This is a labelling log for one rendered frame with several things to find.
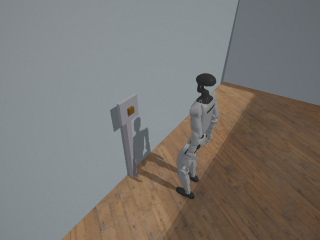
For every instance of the robot right upper arm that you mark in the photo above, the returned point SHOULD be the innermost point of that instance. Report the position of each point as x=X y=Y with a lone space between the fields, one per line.
x=215 y=113

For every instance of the robot left upper arm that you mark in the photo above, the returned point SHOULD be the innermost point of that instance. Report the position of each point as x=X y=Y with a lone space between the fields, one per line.
x=195 y=113

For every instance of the robot right hand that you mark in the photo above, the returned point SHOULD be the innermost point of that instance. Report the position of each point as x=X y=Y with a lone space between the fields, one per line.
x=209 y=136

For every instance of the humanoid robot head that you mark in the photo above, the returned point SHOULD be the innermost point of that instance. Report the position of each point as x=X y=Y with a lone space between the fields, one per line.
x=208 y=80

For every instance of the left robot foot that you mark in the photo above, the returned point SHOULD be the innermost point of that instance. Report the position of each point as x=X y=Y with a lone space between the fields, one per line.
x=182 y=191

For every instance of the right robot forearm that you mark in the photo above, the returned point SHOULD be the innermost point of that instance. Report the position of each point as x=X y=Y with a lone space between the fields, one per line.
x=211 y=126

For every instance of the left robot forearm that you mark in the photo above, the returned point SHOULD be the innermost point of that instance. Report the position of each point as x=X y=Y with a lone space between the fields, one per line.
x=193 y=145

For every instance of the robot left hand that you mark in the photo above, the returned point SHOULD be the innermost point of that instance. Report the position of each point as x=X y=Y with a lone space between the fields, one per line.
x=187 y=162

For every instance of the panel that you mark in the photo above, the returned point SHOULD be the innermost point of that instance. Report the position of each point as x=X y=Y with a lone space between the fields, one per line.
x=125 y=122

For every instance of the button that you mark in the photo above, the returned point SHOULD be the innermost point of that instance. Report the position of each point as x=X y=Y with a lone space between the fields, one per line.
x=130 y=110

